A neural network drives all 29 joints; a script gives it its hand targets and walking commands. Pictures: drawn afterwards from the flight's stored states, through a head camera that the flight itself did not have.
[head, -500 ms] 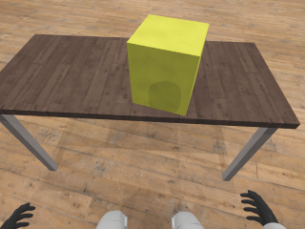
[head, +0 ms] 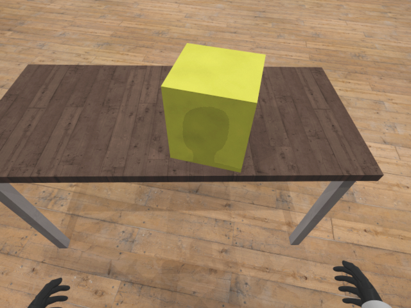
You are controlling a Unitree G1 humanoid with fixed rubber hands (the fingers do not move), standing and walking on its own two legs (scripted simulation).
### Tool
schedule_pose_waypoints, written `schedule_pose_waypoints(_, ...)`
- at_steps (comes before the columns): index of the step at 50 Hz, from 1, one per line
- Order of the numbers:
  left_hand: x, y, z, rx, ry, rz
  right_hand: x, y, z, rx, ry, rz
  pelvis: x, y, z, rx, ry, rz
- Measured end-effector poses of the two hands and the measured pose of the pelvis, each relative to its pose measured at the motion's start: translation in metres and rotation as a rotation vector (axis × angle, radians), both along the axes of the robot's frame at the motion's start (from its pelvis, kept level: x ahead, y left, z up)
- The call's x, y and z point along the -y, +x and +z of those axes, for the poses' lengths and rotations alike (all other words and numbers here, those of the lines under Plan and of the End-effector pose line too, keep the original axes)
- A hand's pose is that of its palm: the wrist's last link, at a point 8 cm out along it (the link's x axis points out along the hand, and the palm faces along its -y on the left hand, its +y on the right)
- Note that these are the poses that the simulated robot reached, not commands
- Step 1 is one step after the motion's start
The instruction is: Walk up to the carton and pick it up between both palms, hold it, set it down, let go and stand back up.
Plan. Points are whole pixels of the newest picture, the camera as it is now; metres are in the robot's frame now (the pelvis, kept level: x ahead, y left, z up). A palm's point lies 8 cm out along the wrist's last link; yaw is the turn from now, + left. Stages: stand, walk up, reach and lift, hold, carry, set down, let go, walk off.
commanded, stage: walk up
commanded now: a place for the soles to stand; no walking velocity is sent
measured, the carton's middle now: (214, 109) +0.59 -0.02 +0.02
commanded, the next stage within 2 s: none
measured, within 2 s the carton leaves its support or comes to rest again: neither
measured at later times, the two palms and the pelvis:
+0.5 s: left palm (53, 304) +0.14 +0.29 -0.08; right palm out of the picture +0.05 -0.35 -0.10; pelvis +0.02 -0.02 +0.01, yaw -4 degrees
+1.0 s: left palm (88, 258) +0.22 +0.25 -0.09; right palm (370, 273) +0.21 -0.36 -0.10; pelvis +0.11 -0.05 +0.00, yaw +1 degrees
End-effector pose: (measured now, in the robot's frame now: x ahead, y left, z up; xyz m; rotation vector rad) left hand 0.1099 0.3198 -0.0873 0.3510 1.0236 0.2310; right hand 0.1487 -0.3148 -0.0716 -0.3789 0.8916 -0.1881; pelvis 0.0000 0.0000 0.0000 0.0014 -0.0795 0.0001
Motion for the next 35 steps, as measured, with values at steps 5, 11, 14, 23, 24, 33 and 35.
schedule_pose_waypoints(5, 0.007, -0.003, 0.004, -0.034, 0.002, 0.011, -0.002, 0.000, -0.011, -0.028, 0.039, -0.020, 0.001, 0.002, 0.004, -0.006, 0.008, -0.005)
schedule_pose_waypoints(11, 0.012, 0.001, 0.007, -0.056, 0.001, 0.012, -0.002, -0.016, -0.021, -0.091, 0.063, -0.066, 0.000, 0.002, 0.009, -0.015, 0.013, -0.011)
schedule_pose_waypoints(14, 0.012, 0.005, 0.007, -0.060, -0.002, 0.012, -0.002, -0.030, -0.025, -0.128, 0.066, -0.091, -0.002, 0.002, 0.010, -0.019, 0.014, -0.014)
schedule_pose_waypoints(23, 0.020, 0.021, 0.005, -0.079, -0.006, -0.040, 0.018, -0.085, -0.027, -0.209, 0.025, -0.170, 0.010, 0.014, 0.009, -0.019, 0.032, -0.046)
schedule_pose_waypoints(24, 0.024, 0.024, 0.005, -0.081, -0.008, -0.050, 0.025, -0.093, -0.027, -0.222, 0.019, -0.185, 0.015, 0.017, 0.009, -0.016, 0.036, -0.052)
schedule_pose_waypoints(33, 0.066, 0.035, -0.001, -0.087, 0.015, -0.032, 0.069, -0.088, -0.044, -0.287, 0.033, -0.219, 0.051, 0.047, -0.002, -0.005, 0.005, -0.069)
schedule_pose_waypoints(35, 0.069, 0.035, 0.003, -0.087, 0.026, -0.019, 0.069, -0.070, -0.042, -0.265, 0.040, -0.199, 0.052, 0.054, 0.001, -0.010, -0.002, -0.067)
